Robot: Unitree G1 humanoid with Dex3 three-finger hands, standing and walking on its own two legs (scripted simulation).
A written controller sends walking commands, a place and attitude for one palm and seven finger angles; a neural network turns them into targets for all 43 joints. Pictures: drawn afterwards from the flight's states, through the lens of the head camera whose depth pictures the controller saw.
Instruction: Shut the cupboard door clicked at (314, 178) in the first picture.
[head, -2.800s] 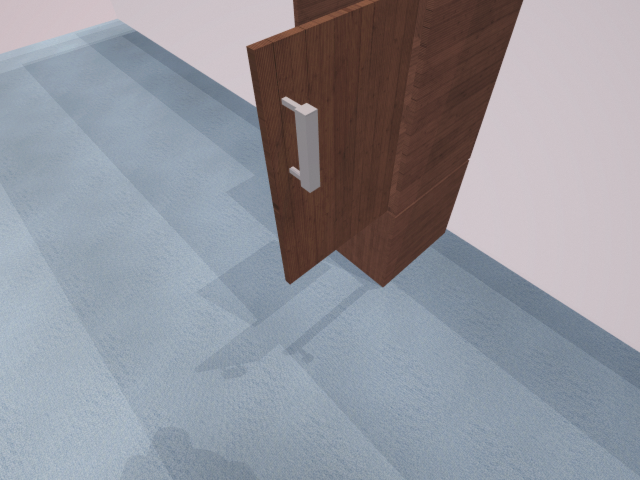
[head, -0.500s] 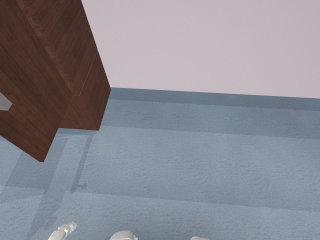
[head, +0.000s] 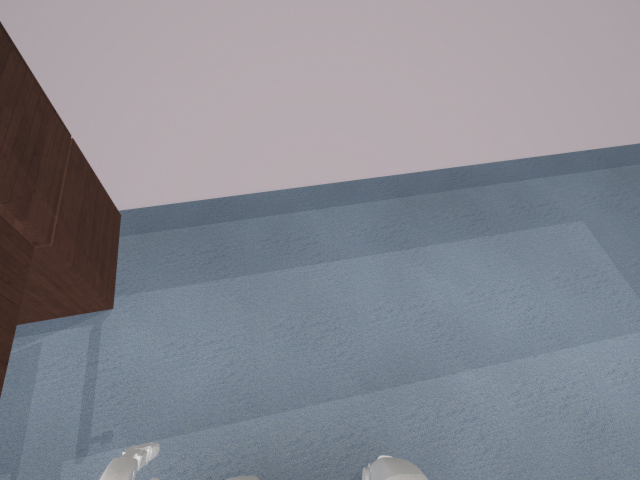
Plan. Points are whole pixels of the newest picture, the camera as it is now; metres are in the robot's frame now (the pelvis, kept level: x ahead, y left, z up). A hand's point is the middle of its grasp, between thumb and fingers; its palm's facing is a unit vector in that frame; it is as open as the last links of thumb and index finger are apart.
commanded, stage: walk around to get in front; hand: left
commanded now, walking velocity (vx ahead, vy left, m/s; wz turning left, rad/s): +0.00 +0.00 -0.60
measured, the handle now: out of the picture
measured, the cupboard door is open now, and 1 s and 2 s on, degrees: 90 90 90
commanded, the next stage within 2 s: none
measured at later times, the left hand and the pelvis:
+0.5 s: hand (211, 459) +0.15 +0.17 -0.19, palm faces -0.28 -0.93 -0.22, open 7.4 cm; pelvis +0.04 -0.01 -0.01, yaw -19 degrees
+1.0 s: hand (290, 382) +0.26 +0.06 -0.16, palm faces -0.58 -0.76 -0.31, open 7.4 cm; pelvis +0.05 -0.05 -0.01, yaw -37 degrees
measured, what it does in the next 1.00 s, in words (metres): steps on the spot, turning right: right foot, then left foot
